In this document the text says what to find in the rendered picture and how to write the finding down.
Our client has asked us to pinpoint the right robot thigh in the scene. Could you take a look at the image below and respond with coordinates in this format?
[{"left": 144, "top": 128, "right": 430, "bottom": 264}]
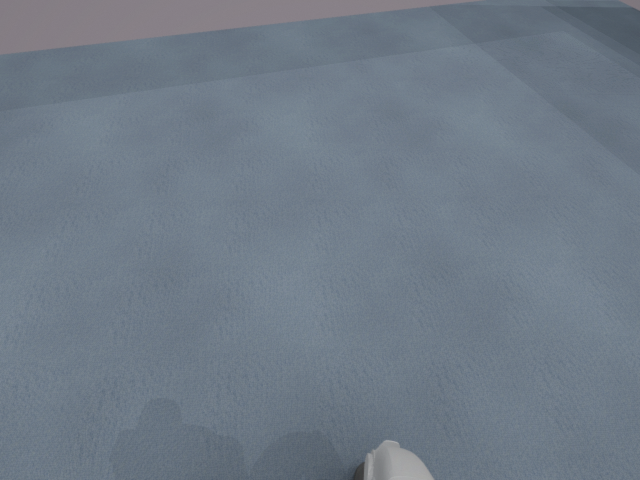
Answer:
[{"left": 364, "top": 446, "right": 434, "bottom": 480}]

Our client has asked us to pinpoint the right robot shin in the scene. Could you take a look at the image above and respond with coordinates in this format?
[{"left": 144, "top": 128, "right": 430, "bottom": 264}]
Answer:
[{"left": 376, "top": 440, "right": 400, "bottom": 450}]

